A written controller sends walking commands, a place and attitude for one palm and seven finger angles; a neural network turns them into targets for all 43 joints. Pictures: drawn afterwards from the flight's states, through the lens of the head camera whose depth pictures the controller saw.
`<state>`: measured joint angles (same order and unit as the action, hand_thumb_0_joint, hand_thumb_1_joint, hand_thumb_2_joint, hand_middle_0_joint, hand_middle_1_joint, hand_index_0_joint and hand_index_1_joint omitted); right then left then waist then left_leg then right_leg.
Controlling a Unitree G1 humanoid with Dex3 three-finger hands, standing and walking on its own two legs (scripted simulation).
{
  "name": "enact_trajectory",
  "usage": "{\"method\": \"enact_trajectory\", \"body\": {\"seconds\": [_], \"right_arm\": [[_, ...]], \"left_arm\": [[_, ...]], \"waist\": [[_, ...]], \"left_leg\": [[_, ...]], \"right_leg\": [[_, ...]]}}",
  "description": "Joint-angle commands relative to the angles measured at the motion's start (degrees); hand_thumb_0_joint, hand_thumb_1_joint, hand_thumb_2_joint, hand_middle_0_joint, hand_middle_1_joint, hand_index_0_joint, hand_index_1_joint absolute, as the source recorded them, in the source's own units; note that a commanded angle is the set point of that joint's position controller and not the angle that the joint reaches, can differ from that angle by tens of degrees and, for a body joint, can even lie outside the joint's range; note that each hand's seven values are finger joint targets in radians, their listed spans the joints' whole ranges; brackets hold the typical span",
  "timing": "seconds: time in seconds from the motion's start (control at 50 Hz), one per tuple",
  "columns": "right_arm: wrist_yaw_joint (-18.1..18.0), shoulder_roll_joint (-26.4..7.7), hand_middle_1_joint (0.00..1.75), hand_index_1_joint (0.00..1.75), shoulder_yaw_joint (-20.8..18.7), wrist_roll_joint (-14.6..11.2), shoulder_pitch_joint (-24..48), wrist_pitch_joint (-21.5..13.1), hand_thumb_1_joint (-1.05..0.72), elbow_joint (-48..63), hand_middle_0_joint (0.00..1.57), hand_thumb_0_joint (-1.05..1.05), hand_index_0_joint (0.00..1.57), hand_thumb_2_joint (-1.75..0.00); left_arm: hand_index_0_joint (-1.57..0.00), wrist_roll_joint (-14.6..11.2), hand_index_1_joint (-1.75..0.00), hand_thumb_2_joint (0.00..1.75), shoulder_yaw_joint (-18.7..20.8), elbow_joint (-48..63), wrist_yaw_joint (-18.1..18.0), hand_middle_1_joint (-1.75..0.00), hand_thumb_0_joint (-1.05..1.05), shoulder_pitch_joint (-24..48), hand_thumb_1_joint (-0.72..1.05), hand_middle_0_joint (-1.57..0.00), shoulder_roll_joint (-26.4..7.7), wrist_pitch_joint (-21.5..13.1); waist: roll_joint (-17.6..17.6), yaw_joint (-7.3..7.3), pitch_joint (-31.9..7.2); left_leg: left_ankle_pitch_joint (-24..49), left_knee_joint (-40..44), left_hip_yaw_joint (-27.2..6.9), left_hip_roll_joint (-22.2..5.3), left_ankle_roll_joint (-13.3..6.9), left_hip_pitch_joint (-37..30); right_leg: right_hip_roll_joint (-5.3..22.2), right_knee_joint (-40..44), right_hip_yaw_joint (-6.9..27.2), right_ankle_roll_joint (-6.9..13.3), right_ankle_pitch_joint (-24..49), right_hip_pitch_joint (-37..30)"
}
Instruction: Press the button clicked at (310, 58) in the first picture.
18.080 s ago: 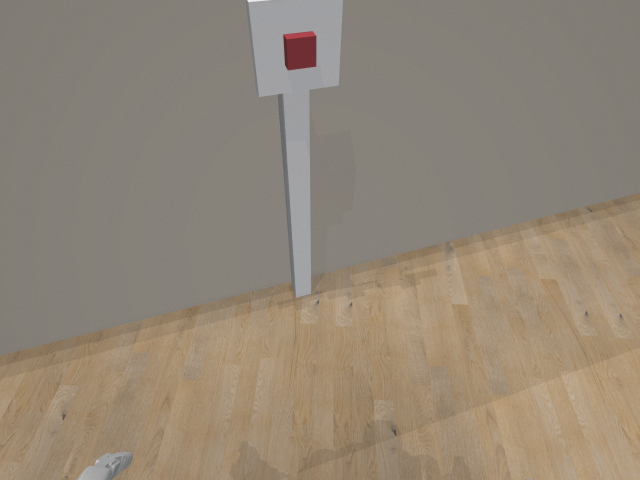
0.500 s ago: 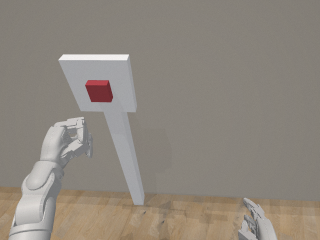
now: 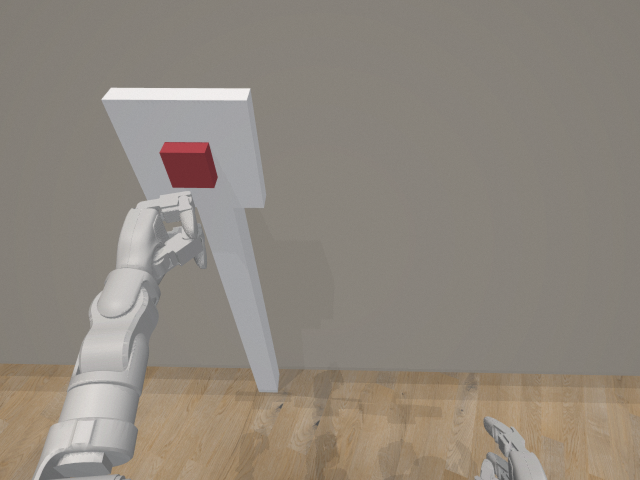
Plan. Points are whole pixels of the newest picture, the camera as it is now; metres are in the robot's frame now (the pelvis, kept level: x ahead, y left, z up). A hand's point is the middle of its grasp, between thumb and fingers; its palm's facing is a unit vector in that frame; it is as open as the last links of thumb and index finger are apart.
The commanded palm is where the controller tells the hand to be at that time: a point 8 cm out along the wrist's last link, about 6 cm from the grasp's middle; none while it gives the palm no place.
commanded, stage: aim a knuckle at the button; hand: left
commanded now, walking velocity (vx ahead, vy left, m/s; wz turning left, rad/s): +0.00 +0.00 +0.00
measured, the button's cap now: (190, 163) +0.47 +0.20 +0.16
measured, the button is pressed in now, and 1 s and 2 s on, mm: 0 0 0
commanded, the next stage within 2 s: none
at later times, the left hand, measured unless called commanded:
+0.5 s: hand (206, 233) +0.37 +0.16 +0.13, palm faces +0.01 -1.00 -0.03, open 3.1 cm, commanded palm +0.35 +0.22 +0.13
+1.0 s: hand (210, 242) +0.37 +0.16 +0.12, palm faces +0.02 -1.00 -0.02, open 3.1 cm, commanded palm +0.35 +0.21 +0.13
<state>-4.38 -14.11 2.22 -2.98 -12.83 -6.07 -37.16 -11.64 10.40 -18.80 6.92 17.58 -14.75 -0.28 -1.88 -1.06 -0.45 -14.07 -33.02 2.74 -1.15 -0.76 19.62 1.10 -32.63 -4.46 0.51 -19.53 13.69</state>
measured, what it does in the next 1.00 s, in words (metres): stands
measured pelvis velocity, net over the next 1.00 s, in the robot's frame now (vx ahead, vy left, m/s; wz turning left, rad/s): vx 0.01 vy -0.01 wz -0.01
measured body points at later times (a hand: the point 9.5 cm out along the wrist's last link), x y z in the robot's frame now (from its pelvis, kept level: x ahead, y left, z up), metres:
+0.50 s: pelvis +0.00 +0.00 +0.00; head +0.01 -0.02 +0.45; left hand +0.36 +0.21 +0.14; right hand +0.14 -0.26 -0.10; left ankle +0.04 +0.11 -0.73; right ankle -0.02 -0.11 -0.73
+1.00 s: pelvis +0.01 -0.01 +0.00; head +0.02 -0.02 +0.45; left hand +0.36 +0.21 +0.12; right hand +0.16 -0.26 -0.10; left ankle +0.04 +0.11 -0.73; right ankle -0.02 -0.11 -0.73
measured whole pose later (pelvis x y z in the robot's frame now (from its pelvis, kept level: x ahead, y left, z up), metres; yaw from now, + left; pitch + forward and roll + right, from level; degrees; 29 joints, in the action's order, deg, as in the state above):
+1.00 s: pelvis +0.01 -0.01 +0.00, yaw -1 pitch +2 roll +0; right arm -3.9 -14.6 1.0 -3.4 -13.5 -3.3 -35.8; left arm -11.6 10.4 -20.2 7.0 16.2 -13.7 -2.3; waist -2.2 -0.8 -1.4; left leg -15.1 -33.3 3.0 -1.7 -0.3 19.9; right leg 0.6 -32.9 -4.0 1.0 -20.4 14.2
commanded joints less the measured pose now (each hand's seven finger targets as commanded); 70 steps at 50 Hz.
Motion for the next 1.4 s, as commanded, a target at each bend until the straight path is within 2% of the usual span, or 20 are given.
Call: {"method": "enact_trajectory", "body": {"seconds": [0.0, 0.1, 0.18, 0.22, 0.34, 0.46, 0.5, 0.58, 0.6, 0.68, 0.74, 0.84, 0.96, 1.0, 1.08, 1.12, 1.18, 1.26, 1.32, 1.38], "right_arm": [[-0.22, -7.53, 0.3, 0.3, -2.62, -0.03, 2.99, -2.37, -0.9, 6.88, 0.2, 0.0, 0.2, -0.9], [0.38, -8.07, 0.3, 0.3, -3.2, -0.49, 1.88, -1.06, -0.9, 8.11, 0.2, 0.0, 0.2, -0.9], [0.63, -8.01, 0.3, 0.3, -3.57, -0.74, 2.01, -0.52, -0.9, 9.77, 0.2, 0.0, 0.2, -0.9], [0.62, -7.95, 0.3, 0.3, -3.81, -0.62, 2.05, -0.62, -0.9, 10.04, 0.2, 0.0, 0.2, -0.9], [0.28, -7.25, 0.3, 0.3, -3.71, -0.65, 2.3, -1.93, -0.9, 8.52, 0.2, 0.0, 0.2, -0.9], [-0.27, -8.06, 0.3, 0.3, -3.45, -1.01, 2.33, -1.08, -0.9, 7.47, 0.2, 0.0, 0.2, -0.9], [-0.29, -8.33, 0.3, 0.3, -3.37, -0.8, 2.13, -0.49, -0.9, 7.6, 0.2, 0.0, 0.2, -0.9], [0.14, -7.06, 0.3, 0.3, -3.04, -0.46, 3.33, -0.32, -0.9, 9.64, 0.2, 0.0, 0.2, -0.9], [0.3, -7.06, 0.3, 0.3, -3.08, -0.31, 2.97, -0.37, -0.9, 9.53, 0.2, 0.0, 0.2, -0.9], [0.58, -7.02, 0.3, 0.3, -3.19, -0.61, 3.18, -0.62, -0.9, 9.73, 0.2, 0.0, 0.2, -0.9], [0.68, -7.41, 0.3, 0.3, -3.45, -1.05, 2.98, -0.43, -0.9, 9.83, 0.2, 0.0, 0.2, -0.9], [0.2, -7.92, 0.3, 0.3, -3.57, -1.28, 3.16, 0.3, -0.9, 10.09, 0.2, 0.0, 0.2, -0.9], [0.07, -6.85, 0.3, 0.3, -3.26, -0.19, 3.48, -0.71, -0.9, 9.37, 0.2, 0.0, 0.2, -0.9], [0.17, -6.95, 0.3, 0.3, -3.09, -0.06, 3.06, -0.89, -0.9, 8.47, 0.2, 0.0, 0.2, -0.9], [0.01, -7.52, 0.3, 0.3, -3.09, -0.7, 2.93, 0.0, -0.9, 7.87, 0.2, 0.0, 0.2, -0.9], [-0.07, -7.99, 0.3, 0.3, -3.02, -1.15, 2.83, 0.87, -0.9, 8.53, 0.2, 0.0, 0.2, -0.9], [-0.18, -8.07, 0.3, 0.3, -3.0, -1.36, 2.92, 1.54, -0.9, 9.83, 0.2, 0.0, 0.2, -0.9], [0.32, -7.2, 0.3, 0.3, -3.44, -0.68, 2.84, 0.75, -0.9, 10.92, 0.2, 0.0, 0.2, -0.9], [0.62, -7.01, 0.3, 0.3, -3.72, -0.17, 2.09, -0.41, -0.9, 9.96, 0.2, 0.0, 0.2, -0.9], [0.73, -7.02, 0.3, 0.3, -3.68, -0.32, 2.39, -0.85, -0.9, 8.94, 0.2, 0.0, 0.2, -0.9]], "left_arm": [[-1.3, -0.53, -1.5, 0.9, 5.23, 8.29, -0.66, -1.5, 0.0, 25.12, 0.9, -1.3, -12.39, -7.1], [-1.3, -1.14, -1.5, 0.9, 6.81, 0.93, 1.17, -1.5, 0.0, 18.29, 0.9, -1.3, -12.66, -5.12], [-1.3, -2.21, -1.5, 0.9, 7.79, 5.32, 2.21, -1.5, 0.0, 17.2, 0.9, -1.3, -13.29, -5.79], [-1.3, -2.22, -1.5, 0.9, 8.62, 8.77, 2.05, -1.5, 0.0, 18.13, 0.9, -1.3, -14.17, -7.51], [-1.3, -1.49, -1.5, 0.9, 2.25, 14.58, 1.21, -1.5, 0.0, 24.18, 0.9, -1.3, -9.24, -10.55], [-1.3, -1.38, -1.5, 0.9, 2.78, 4.56, 0.45, -1.5, 0.0, 24.37, 0.9, -1.3, -9.44, -5.48], [-1.3, -1.3, -1.5, 0.9, 6.12, 2.54, -0.14, -1.5, 0.0, 22.42, 0.9, -1.3, -12.59, -4.71], [-1.3, -0.81, -1.5, 0.9, 7.08, 9.11, -0.54, -1.5, 0.0, 24.62, 0.9, -1.3, -13.39, -7.2], [-1.3, -0.7, -1.5, 0.9, 7.68, 9.17, -0.64, -1.5, 0.0, 23.76, 0.9, -1.3, -13.88, -8.06], [-1.3, -1.07, -1.5, 0.9, 4.87, 9.57, 0.76, -1.5, 0.0, 22.2, 0.9, -1.3, -11.03, -9.16], [-1.3, -1.7, -1.5, 0.9, 2.42, 7.65, 2.27, -1.5, 0.0, 18.41, 0.9, -1.3, -8.06, -6.87], [-1.3, -2.23, -1.5, 0.9, 2.74, 8.16, 2.21, -1.5, 0.0, 18.69, 0.9, -1.3, -8.33, -3.72], [-1.3, -0.57, -1.5, 0.9, 5.08, 17.7, -1.52, -1.5, 0.0, 25.56, 0.9, -1.3, -11.99, -9.14], [-1.3, -0.36, -1.5, 0.9, 4.67, 15.75, -1.89, -1.5, 0.0, 25.53, 0.9, -1.3, -11.85, -9.82], [-1.3, -0.7, -1.5, 0.9, 4.13, 5.49, -0.64, -1.5, 0.0, 22.34, 0.9, -1.3, -10.59, -5.8], [-1.3, -1.32, -1.5, 0.9, 4.25, -0.01, 0.51, -1.5, 0.0, 18.74, 0.9, -1.3, -10.03, -2.73], [-1.3, -1.99, -1.5, 0.9, 4.25, 0.51, 1.5, -1.5, 0.0, 20.05, 0.9, -1.3, -9.8, -1.01], [-1.3, -1.62, -1.5, 0.9, 4.75, 11.56, 0.63, -1.5, 0.0, 23.45, 0.9, -1.3, -10.47, -6.42], [-1.3, -1.02, -1.5, 0.9, 5.0, 16.96, -0.7, -1.5, 0.0, 24.73, 0.9, -1.3, -11.52, -10.56], [-1.3, -0.58, -1.5, 0.9, 2.84, 14.97, -0.95, -1.5, 0.0, 22.2, 0.9, -1.3, -9.22, -10.17]], "waist": [[0.96, -0.5, -15.82], [2.43, 1.21, -15.55], [2.67, 1.54, -15.93], [2.62, 1.37, -16.76], [-2.07, -1.33, -15.19], [3.42, -1.16, -11.8], [5.74, -0.09, -13.4], [-0.49, 0.98, -18.84], [0.87, 1.05, -19.47], [-0.66, 0.26, -17.38], [1.97, -0.09, -14.99], [3.59, -0.21, -13.08], [-1.31, -0.05, -19.36], [0.31, -0.47, -19.06], [0.22, -0.41, -13.92], [4.31, -0.01, -11.96], [5.06, 0.19, -12.59], [-0.01, 0.66, -19.29], [-0.59, 0.16, -21.93], [-1.2, -0.31, -18.78]], "left_leg": [[8.25, 3.22, -3.72, 0.47, -0.81, -12.78], [10.06, 2.91, -2.71, 1.05, -0.95, -9.62], [11.45, 2.97, -1.89, 1.07, -1.15, -9.41], [12.24, 2.7, -1.67, 0.99, -1.38, -10.12], [10.1, 2.62, -2.49, 0.42, -1.19, -14.18], [5.36, 3.27, -2.92, 0.76, -1.18, -10.69], [6.26, 3.17, -2.66, 0.84, -1.4, -9.63], [11.89, 2.45, -1.88, 1.13, -1.25, -12.42], [12.66, 2.12, -1.97, 0.96, -1.37, -12.39], [13.5, 1.87, -1.7, 0.89, -1.25, -13.07], [13.4, 1.96, -1.84, 0.85, -1.29, -12.21], [10.94, 2.19, -2.03, 1.04, -1.39, -10.85], [13.72, 1.81, -2.52, 0.75, -1.28, -15.26], [13.2, 1.82, -2.72, 0.45, -1.31, -14.67], [10.14, 2.57, -2.57, 0.78, -0.96, -11.96], [8.58, 2.83, -2.03, 1.04, -1.23, -9.15], [9.27, 2.86, -1.96, 1.19, -1.34, -8.86], [14.49, 1.65, -1.98, 1.11, -1.42, -13.14], [17.07, 1.03, -2.68, 0.39, -1.29, -15.89], [16.18, 1.4, -2.77, 0.24, -1.01, -15.83]], "right_leg": [[-1.75, 5.03, 2.07, 0.57, 12.42, 3.82], [-1.54, 4.83, 2.28, 0.5, 17.07, 1.42], [-1.63, 4.58, 2.48, 0.2, 20.04, 0.57], [-1.71, 4.5, 2.74, 0.13, 20.99, 0.2], [-2.17, 4.82, 2.36, 0.28, 16.22, 4.99], [-1.69, 5.88, 2.32, -0.1, 12.04, 6.54], [-1.55, 5.97, 2.73, -0.17, 12.97, 4.29], [-1.26, 4.09, 2.98, 0.23, 19.63, 0.88], [-1.43, 3.99, 2.98, 0.25, 20.41, 0.23], [-1.73, 3.91, 2.84, 0.26, 22.33, 1.49], [-1.77, 4.21, 2.32, 0.06, 23.11, 2.28], [-1.59, 4.96, 2.35, -0.22, 20.1, 3.85], [-1.75, 3.67, 2.58, 0.35, 19.85, 2.27], [-1.86, 3.87, 2.49, 0.31, 19.04, 2.2], [-1.73, 4.77, 2.28, 0.29, 17.55, 4.03], [-1.44, 5.71, 2.57, -0.15, 17.4, 3.53], [-1.38, 5.64, 2.42, -0.24, 18.39, 3.14], [-1.66, 3.72, 2.69, 0.28, 22.52, 1.18], [-2.11, 2.86, 2.42, 0.4, 23.07, 1.39], [-2.11, 3.17, 2.03, 0.43, 21.91, 3.03]]}}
